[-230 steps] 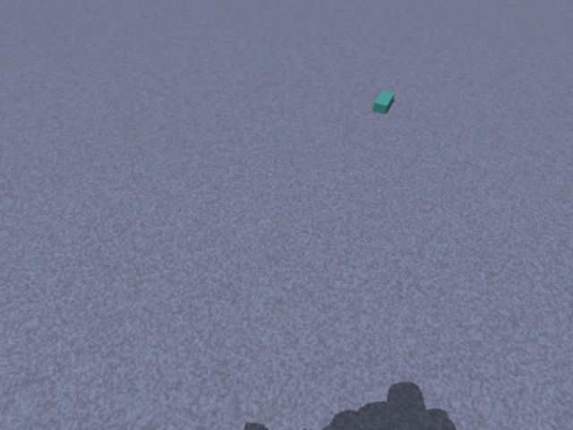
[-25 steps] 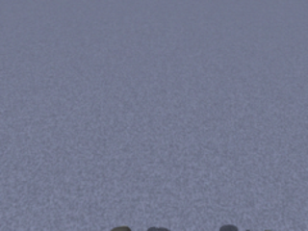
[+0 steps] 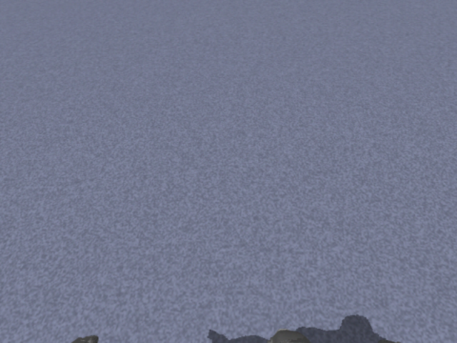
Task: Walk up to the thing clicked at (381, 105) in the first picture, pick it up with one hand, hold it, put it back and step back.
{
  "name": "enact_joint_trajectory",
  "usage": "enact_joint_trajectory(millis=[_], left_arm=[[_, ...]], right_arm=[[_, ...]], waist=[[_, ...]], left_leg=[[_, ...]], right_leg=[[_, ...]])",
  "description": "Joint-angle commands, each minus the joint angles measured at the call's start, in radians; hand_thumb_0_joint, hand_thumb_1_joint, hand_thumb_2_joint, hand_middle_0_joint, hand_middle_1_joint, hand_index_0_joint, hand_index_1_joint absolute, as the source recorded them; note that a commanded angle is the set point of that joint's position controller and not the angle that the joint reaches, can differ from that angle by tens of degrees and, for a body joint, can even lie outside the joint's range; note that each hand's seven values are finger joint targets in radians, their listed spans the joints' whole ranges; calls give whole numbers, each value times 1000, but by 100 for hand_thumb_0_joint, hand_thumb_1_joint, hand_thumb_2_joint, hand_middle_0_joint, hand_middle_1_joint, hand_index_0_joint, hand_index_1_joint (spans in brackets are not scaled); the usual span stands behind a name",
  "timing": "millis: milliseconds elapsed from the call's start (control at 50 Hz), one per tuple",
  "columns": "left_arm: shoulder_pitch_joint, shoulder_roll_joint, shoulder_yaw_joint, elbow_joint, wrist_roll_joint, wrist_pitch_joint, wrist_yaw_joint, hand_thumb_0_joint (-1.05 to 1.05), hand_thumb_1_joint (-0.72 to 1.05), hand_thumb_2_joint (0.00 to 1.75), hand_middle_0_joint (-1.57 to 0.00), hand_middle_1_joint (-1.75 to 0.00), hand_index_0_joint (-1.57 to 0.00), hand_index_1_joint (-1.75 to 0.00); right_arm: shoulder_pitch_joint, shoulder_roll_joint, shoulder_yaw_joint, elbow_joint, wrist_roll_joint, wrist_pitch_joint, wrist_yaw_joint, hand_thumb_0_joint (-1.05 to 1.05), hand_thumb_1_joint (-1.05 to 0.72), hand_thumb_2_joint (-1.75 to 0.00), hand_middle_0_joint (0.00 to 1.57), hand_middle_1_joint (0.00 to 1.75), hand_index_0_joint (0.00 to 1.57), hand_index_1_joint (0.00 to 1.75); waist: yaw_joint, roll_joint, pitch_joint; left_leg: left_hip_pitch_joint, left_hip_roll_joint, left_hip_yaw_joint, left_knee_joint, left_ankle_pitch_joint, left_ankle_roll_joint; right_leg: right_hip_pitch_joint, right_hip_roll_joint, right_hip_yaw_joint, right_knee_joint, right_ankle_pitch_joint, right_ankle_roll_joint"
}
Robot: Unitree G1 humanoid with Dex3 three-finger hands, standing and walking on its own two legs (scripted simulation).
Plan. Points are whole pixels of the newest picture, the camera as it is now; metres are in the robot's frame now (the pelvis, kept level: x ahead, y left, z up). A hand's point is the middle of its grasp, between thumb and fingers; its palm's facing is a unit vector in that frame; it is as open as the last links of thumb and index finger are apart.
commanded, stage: walk up
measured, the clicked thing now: out of the picture +0.56 -1.16 -0.73
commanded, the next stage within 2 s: stand in 0.64 s
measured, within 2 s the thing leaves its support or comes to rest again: neither
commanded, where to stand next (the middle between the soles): +0.09 +0.01 m, yaw +0 degrees
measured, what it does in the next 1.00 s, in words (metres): stands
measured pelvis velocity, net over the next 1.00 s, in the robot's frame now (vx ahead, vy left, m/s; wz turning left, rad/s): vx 0.04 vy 0.00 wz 0.02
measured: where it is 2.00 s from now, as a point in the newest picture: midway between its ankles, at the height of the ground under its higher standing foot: outside the picture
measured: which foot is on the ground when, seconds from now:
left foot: down 0.00-1.00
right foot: down 0.00-1.00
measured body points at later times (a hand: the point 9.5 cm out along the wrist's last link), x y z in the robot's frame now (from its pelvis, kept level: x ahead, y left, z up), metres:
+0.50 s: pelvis +0.02 +0.01 +0.02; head +0.03 +0.01 +0.47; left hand +0.11 +0.31 -0.11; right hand +0.12 -0.30 -0.10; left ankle +0.02 +0.13 -0.72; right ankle +0.07 -0.12 -0.72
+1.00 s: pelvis +0.04 +0.00 +0.03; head +0.05 +0.00 +0.48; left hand +0.11 +0.30 -0.11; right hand +0.12 -0.30 -0.11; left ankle +0.02 +0.13 -0.72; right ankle +0.07 -0.12 -0.72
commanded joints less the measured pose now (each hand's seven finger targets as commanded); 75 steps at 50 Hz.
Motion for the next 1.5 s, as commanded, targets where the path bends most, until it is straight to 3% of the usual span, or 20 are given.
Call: enact_joint_trajectory(millis=[0,120,160,300,500,560,620,800,960,1020,1080,1160,1480], left_arm=[[-60,248,64,-20,-3,-27,15,0,90,90,-20,-30,-20,-30],[-94,224,56,44,-17,-30,14,0,90,90,-20,-30,-20,-30],[-96,218,51,59,-18,-26,12,0,90,90,-20,-30,-20,-30],[-117,207,47,113,-16,-16,9,0,90,90,-20,-30,-20,-30],[-121,213,48,138,-7,-21,10,0,90,90,-20,-30,-20,-30],[-118,210,48,142,-6,-22,10,0,90,90,-20,-30,-20,-30],[-109,214,43,137,3,-27,16,0,90,90,-20,-30,-20,-30],[-83,214,44,131,0,-27,21,0,90,90,-20,-30,-20,-30],[-83,209,45,120,-3,-30,22,0,90,90,-20,-30,-20,-30],[-86,212,47,122,-4,-27,22,0,90,90,-20,-30,-20,-30],[-87,212,47,120,-4,-23,21,0,90,90,-20,-30,-20,-30],[-96,216,48,113,-2,-25,21,0,90,90,-20,-30,-20,-30],[-100,222,49,107,-2,-24,22,0,90,90,-20,-30,-20,-30]], right_arm=[[-21,-212,-44,5,-7,-20,-7,0,-90,-90,20,30,20,30],[-64,-210,-33,69,-7,-33,-9,0,-90,-90,20,30,20,30],[-86,-210,-31,80,-8,-33,-11,0,-90,-90,20,30,20,30],[-121,-206,-34,113,-10,-29,-13,0,-90,-90,20,30,20,30],[-141,-205,-40,119,-9,-19,-10,0,-90,-90,20,30,20,30],[-133,-198,-41,123,-8,-17,-10,0,-90,-90,20,30,20,30],[-140,-183,-44,111,-13,-15,-10,0,-90,-90,20,30,20,30],[-139,-176,-46,110,-15,-14,-8,0,-90,-90,20,30,20,30],[-124,-177,-46,113,-15,-18,-12,0,-90,-90,20,30,20,30],[-123,-169,-43,118,-13,-16,-13,0,-90,-90,20,30,20,30],[-120,-172,-42,119,-14,-13,-12,0,-90,-90,20,30,20,30],[-114,-174,-44,117,-16,-15,-13,0,-90,-90,20,30,20,30],[-92,-176,-43,109,-18,-12,-13,0,-90,-90,20,30,20,30]], waist=[[7,-109,-124],[14,-38,-163],[22,-30,-156],[20,8,-136],[9,-23,-130],[4,-31,-136],[-7,-47,-160],[3,-27,-132],[3,-24,-174],[3,-30,-154],[6,-29,-127],[2,-24,-153],[-3,-39,-153]], left_leg=[[16,86,-117,-208,-40,60],[65,109,-125,-289,165,48],[69,114,-126,-321,161,47],[91,128,-128,-388,163,40],[148,116,-110,-389,168,34],[166,115,-112,-394,164,32],[172,124,-116,-399,204,25],[148,118,-114,-412,178,18],[174,127,-110,-403,300,14],[166,123,-108,-409,283,10],[143,116,-106,-415,217,8],[166,124,-104,-408,250,7],[171,127,-101,-403,235,12]], right_leg=[[103,-108,184,-269,-152,-60],[219,-88,111,-256,135,-43],[238,-86,103,-269,151,-37],[268,-79,78,-315,135,-21],[246,-89,85,-372,142,-9],[245,-91,93,-381,117,-12],[265,-91,89,-373,162,-15],[263,-92,88,-376,117,-15],[314,-100,77,-349,257,-19],[313,-96,73,-356,244,-17],[300,-90,78,-376,152,-13],[305,-97,83,-369,196,-21],[307,-95,85,-376,194,-24]])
